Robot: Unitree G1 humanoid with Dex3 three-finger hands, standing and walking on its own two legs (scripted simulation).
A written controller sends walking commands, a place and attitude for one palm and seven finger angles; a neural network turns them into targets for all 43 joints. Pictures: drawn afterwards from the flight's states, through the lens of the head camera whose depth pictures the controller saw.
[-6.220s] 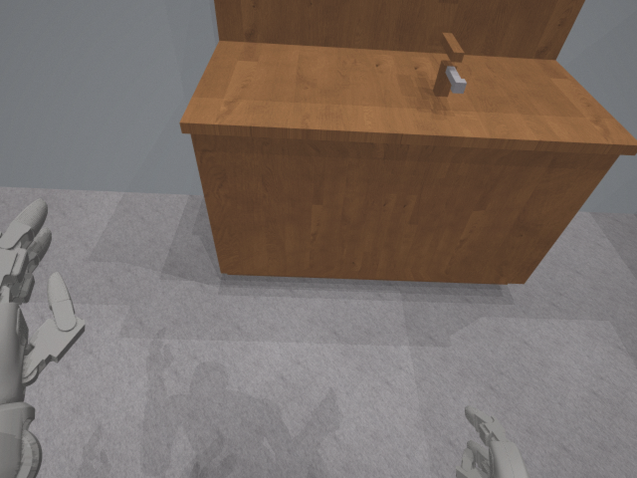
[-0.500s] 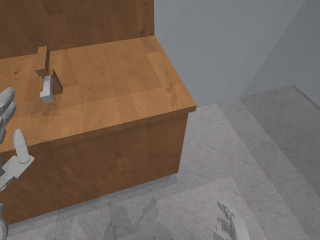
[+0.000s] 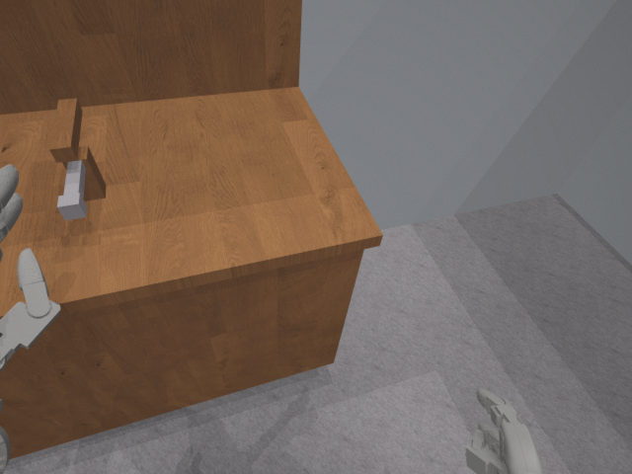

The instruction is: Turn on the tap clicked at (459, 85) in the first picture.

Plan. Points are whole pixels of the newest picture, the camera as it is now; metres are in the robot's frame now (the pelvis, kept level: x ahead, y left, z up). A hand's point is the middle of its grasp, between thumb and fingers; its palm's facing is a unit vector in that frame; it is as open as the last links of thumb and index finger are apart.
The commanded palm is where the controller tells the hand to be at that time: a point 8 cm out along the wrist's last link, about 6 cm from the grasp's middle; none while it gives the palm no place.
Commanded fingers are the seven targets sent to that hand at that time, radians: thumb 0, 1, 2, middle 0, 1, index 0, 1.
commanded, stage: come to a stop and stand still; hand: left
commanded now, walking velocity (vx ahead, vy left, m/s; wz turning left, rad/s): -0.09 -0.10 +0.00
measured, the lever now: (72, 206) +0.44 +0.40 +0.05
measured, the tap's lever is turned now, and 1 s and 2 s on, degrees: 0 0 0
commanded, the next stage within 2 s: look again from close up in 1.08 s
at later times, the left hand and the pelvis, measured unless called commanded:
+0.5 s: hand (57, 395) +0.14 +0.22 +0.17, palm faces +0.43 -0.84 -0.33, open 7.4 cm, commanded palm +0.10 +0.26 +0.18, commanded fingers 0.00 0.90 0.90 -0.20 -0.30 -0.20 -0.30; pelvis -0.06 -0.03 +0.00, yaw +0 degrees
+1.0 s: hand (9, 452) +0.10 +0.23 +0.17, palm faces +0.46 -0.80 -0.38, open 7.4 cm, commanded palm +0.07 +0.27 +0.18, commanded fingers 0.00 0.90 0.90 -0.20 -0.30 -0.20 -0.30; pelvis -0.08 -0.02 +0.00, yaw +1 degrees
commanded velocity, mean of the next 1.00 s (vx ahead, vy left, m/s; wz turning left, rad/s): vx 0.00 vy -0.01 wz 0.00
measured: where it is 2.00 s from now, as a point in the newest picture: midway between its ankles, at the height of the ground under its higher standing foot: outside the picture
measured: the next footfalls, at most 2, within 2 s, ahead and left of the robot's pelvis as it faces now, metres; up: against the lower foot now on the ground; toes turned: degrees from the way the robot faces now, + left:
right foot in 0.20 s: +0.00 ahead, -0.12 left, +0.00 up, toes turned +3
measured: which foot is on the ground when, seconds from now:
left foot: down 0.00-1.00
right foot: up 0.00-0.18, down 0.20-1.00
